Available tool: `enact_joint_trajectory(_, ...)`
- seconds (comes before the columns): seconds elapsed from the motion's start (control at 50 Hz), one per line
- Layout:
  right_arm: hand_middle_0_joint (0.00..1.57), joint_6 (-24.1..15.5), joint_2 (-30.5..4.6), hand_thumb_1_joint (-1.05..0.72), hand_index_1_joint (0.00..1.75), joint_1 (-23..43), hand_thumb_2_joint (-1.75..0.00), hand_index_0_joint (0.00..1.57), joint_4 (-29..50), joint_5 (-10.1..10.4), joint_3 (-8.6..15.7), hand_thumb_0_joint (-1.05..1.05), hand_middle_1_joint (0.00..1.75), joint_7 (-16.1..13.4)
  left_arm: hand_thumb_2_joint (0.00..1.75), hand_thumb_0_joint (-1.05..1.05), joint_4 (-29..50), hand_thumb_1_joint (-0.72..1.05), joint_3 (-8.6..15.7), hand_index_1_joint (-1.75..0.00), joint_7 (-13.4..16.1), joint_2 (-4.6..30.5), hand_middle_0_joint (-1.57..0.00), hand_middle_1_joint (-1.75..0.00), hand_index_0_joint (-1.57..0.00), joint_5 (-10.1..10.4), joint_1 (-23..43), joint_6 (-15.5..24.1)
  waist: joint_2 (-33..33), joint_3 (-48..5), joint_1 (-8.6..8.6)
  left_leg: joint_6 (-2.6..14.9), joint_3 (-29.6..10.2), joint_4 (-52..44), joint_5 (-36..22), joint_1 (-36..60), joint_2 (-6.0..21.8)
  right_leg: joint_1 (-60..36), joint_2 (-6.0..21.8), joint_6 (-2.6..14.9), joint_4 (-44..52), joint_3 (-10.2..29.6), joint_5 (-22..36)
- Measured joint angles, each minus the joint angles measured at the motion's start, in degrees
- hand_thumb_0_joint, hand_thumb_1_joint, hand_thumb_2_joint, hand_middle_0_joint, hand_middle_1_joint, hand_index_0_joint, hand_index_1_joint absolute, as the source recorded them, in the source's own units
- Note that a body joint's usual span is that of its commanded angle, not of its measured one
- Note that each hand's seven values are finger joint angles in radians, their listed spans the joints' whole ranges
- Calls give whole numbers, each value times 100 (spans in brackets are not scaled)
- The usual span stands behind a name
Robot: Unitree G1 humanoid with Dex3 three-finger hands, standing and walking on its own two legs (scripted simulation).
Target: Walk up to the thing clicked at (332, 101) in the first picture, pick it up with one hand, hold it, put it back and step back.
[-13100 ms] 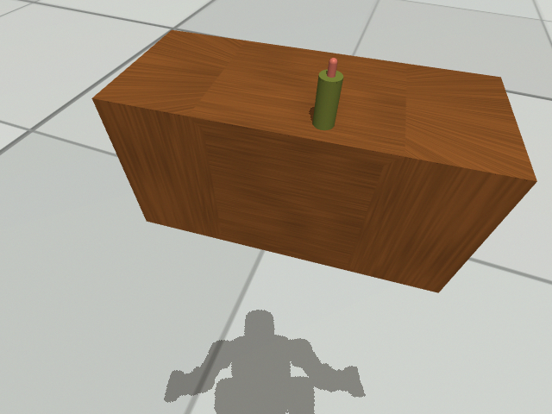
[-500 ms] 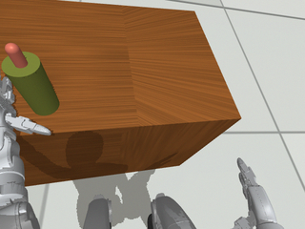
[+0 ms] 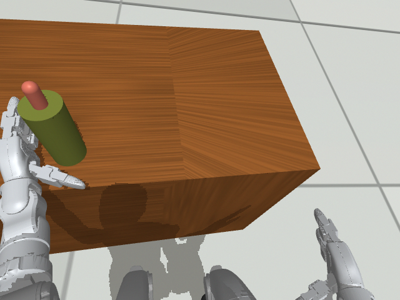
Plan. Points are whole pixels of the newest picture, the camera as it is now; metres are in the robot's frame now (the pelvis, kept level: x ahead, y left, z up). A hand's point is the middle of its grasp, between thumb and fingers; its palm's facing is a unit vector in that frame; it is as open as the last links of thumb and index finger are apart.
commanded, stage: close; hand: left
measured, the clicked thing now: (53, 124) +0.44 +0.23 +0.07
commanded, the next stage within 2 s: settle in 0.54 s
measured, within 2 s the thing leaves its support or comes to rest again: leaves its support in 0.98 s
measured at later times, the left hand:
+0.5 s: hand (58, 136) +0.43 +0.23 +0.04, palm faces +0.22 -0.98 +0.03, open 10.6 cm
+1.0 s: hand (58, 134) +0.43 +0.23 +0.05, palm faces +0.21 -0.98 -0.02, open 9.3 cm
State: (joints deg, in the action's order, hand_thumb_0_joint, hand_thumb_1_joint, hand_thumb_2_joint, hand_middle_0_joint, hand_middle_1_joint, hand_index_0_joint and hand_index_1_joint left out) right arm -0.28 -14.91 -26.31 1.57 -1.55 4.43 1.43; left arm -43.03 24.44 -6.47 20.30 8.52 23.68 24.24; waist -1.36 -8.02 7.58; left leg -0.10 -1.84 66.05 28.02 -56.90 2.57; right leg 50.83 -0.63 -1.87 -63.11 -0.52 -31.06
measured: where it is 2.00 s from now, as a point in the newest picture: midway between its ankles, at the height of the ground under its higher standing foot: outside the picture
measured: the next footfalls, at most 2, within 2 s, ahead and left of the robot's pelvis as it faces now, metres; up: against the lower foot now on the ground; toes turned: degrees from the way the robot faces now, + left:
none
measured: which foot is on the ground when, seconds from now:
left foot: down 0.00-1.00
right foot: down 0.00-1.00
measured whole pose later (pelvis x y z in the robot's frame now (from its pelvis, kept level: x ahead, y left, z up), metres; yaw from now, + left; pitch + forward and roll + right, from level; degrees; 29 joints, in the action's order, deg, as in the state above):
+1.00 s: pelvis +0.00 +0.00 +0.01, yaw +0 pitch +18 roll -3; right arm 1.4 -13.6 -24.8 -0.6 -1.4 2.7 1.5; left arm -46.3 23.0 -4.3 21.6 6.0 28.6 20.7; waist -0.7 -7.5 7.9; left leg 0.0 -1.5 63.6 26.7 -54.8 2.7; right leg 48.9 -0.8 -2.0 -60.4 -0.1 -29.4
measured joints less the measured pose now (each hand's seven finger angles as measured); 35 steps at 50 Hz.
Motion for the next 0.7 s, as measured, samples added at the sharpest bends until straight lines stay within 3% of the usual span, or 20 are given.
enact_joint_trajectory(0.2,5,32,79,51,5,77,-5,5,-36,-45,-224,-1,5,55,11,-1,-554,-57,-52,-23,-160,217,-39,-24,-40,-36,501,54,11,-24,73,-33,-61,21,-59,-133,4,122,-12,33,-35,-56,35)
enact_joint_trajectory(0.36,6,94,-5,50,5,40,-5,6,22,-7,-109,-1,5,55,23,-1,-722,-49,184,-43,-72,242,-64,-45,-67,-22,599,79,65,20,145,-9,14,-5,-77,-119,30,147,-31,14,-24,20,76)
enact_joint_trajectory(0.52,5,87,47,50,5,118,-5,5,-156,-11,-135,-1,5,34,45,-1,-833,-32,25,-70,3,254,-90,-72,-95,-77,732,107,34,-34,100,-7,4,-43,-93,-109,18,124,-20,10,31,9,96)
enact_joint_trajectory(0.7,5,66,-29,51,5,116,-4,5,-33,-16,-111,-1,5,93,75,0,-934,-34,78,-84,-153,273,-85,-85,-91,-40,779,196,62,-63,102,6,6,-8,-82,-174,6,183,-10,-3,1,12,84)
